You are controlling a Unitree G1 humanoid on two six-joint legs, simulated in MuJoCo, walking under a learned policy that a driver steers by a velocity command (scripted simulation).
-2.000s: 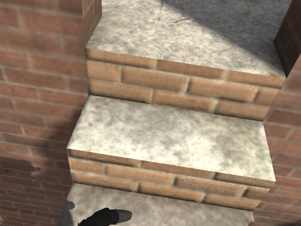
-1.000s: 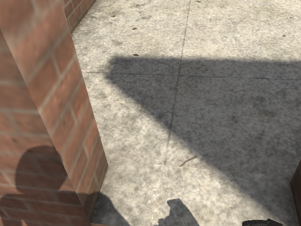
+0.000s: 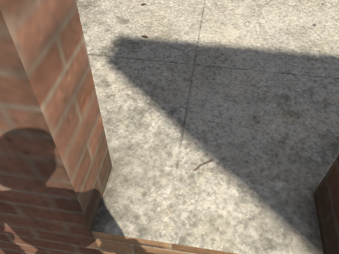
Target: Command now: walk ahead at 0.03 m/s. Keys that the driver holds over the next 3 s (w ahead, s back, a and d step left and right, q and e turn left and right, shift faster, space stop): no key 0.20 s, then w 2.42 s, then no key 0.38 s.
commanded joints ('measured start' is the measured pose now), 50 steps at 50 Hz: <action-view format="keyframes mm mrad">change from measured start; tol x32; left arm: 1 10 69 10 -24 -4 -12 -1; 50 17 90 -2 -11 -16 -87 15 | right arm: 1 4 -52 -2 -21 -1 -16 4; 50 -3 -50 -18 -154 -20 60 25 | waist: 1 -3 -32 61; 18 -77 200 -95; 28 95 -399 -170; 32 -110 159 25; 50 -31 23 -26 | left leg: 1 -48 -22 41 -63 -29 54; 17 210 385 -472 -281 233 342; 23 -50 149 -119 -235 286 133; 30 -587 -153 -142 1199 -266 16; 40 34 -10 -39 -169 116 -19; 50 177 -20 -77 -194 194 57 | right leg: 1 -50 -96 89 -133 68 -82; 13 -162 -10 -27 59 24 -44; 19 -442 -112 137 1162 -349 144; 25 -47 -30 -92 -102 39 4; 28 59 -380 528 -254 222 -326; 30 17 -346 447 -210 -27 -286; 33 -22 -278 170 -83 783 -73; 50 14 -109 38 -179 250 -71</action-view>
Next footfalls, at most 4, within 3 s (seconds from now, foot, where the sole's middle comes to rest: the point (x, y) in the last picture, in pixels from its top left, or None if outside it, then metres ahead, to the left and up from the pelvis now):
0.52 right None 0.02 -0.17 -0.77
0.80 left None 0.05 0.02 -0.77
2.98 right None -0.02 -0.24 -0.78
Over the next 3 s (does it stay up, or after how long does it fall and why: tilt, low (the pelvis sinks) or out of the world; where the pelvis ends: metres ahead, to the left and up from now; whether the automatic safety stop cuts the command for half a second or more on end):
stays up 0.04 -0.13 0.00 its command is cut before an obstacle after 0.2 s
